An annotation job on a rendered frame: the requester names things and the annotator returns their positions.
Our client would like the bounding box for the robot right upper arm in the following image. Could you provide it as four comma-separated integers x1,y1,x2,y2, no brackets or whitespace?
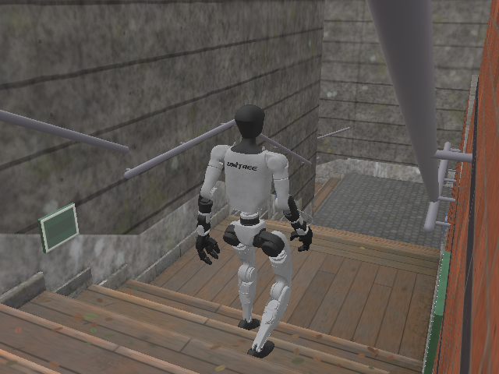
266,152,291,210

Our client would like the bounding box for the right robot forearm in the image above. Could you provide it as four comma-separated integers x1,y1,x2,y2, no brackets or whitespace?
283,196,309,235

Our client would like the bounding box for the humanoid robot head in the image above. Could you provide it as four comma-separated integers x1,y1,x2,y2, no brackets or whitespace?
231,104,265,154

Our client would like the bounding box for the left robot forearm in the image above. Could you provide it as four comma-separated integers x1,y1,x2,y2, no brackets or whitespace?
196,187,213,236

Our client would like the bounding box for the robot right hand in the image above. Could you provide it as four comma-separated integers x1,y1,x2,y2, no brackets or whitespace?
290,226,313,252

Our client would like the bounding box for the robot left upper arm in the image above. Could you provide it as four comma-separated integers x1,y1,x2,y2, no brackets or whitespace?
200,145,230,200

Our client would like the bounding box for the robot left hand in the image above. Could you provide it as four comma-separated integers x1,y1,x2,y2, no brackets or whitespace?
196,233,220,265

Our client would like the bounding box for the robot right thigh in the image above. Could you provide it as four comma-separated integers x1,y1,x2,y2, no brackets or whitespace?
259,231,292,301

